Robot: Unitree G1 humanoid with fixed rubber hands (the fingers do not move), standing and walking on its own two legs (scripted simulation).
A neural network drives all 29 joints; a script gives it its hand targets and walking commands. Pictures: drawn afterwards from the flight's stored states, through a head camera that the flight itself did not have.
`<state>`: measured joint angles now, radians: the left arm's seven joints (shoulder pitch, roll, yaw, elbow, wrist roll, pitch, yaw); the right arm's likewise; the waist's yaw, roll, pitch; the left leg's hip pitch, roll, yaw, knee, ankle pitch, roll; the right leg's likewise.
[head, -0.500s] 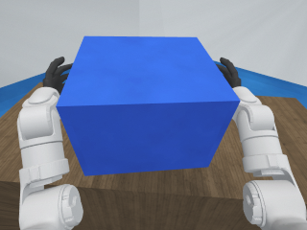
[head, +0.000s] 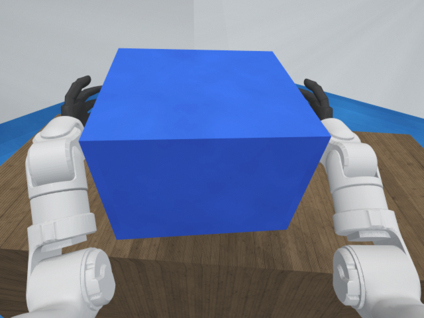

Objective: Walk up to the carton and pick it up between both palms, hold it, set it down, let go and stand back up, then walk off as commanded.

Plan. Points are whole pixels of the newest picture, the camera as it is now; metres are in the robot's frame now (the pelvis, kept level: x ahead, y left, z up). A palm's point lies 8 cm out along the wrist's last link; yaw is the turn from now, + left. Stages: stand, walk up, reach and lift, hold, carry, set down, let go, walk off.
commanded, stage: hold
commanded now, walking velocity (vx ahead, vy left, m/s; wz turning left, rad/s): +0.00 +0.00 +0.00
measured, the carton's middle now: (201, 137) +0.40 +0.00 +0.20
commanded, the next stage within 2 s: none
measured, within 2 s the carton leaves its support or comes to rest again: neither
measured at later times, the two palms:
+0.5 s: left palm (74, 127) +0.36 +0.21 +0.25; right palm (315, 125) +0.36 -0.20 +0.25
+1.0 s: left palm (77, 126) +0.37 +0.21 +0.25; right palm (316, 123) +0.37 -0.20 +0.25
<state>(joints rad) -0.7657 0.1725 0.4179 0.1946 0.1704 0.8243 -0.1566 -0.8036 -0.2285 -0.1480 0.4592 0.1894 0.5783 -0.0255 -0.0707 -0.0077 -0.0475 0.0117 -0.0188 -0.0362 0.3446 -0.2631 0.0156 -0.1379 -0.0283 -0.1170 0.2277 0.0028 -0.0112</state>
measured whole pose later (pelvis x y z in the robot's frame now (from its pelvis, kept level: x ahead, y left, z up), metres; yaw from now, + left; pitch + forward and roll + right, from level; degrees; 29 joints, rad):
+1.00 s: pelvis +0.00 +0.00 +0.00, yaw +0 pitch -5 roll -1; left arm -0.73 0.16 0.41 0.14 0.17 0.84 -0.16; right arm -0.78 -0.24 -0.13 0.44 0.21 0.58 -0.03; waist -0.07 -0.01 -0.04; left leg 0.02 -0.01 -0.04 0.34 -0.27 0.01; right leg -0.12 -0.02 -0.12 0.22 0.00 -0.01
